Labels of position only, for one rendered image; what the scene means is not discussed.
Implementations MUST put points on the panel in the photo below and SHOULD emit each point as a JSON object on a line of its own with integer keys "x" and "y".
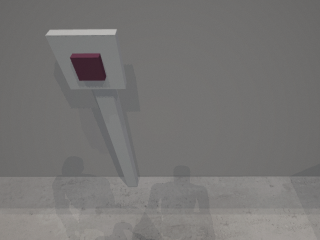
{"x": 64, "y": 43}

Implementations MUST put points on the button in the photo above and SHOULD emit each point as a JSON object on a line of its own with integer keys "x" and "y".
{"x": 88, "y": 66}

